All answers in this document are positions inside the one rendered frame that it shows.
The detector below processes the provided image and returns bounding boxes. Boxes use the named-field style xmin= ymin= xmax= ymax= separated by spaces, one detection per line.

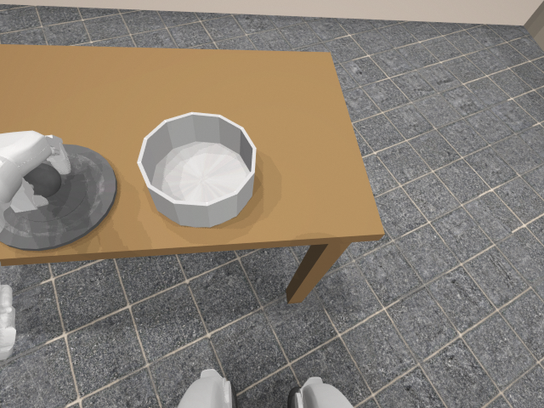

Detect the right robot shin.
xmin=301 ymin=377 xmax=323 ymax=389

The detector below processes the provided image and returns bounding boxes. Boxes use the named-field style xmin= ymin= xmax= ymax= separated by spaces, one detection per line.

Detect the left robot forearm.
xmin=0 ymin=156 xmax=22 ymax=276

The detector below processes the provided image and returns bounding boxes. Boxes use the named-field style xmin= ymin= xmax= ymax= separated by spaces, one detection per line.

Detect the pot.
xmin=137 ymin=112 xmax=257 ymax=228

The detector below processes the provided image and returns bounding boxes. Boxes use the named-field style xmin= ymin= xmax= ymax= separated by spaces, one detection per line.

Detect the left robot shin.
xmin=200 ymin=369 xmax=222 ymax=378

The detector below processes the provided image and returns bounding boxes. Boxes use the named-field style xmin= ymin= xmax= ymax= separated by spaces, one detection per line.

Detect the left robot hand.
xmin=0 ymin=131 xmax=71 ymax=213

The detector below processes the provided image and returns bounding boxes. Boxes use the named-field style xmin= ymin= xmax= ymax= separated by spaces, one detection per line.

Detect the robot shin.
xmin=301 ymin=377 xmax=323 ymax=389
xmin=200 ymin=369 xmax=222 ymax=378

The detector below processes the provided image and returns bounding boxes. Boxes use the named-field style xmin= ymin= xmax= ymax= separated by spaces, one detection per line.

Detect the table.
xmin=0 ymin=44 xmax=385 ymax=304

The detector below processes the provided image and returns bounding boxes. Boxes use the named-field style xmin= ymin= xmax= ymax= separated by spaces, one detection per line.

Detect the lid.
xmin=0 ymin=144 xmax=117 ymax=251

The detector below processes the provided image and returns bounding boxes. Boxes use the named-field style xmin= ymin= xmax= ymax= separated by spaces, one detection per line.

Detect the knob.
xmin=23 ymin=163 xmax=61 ymax=198

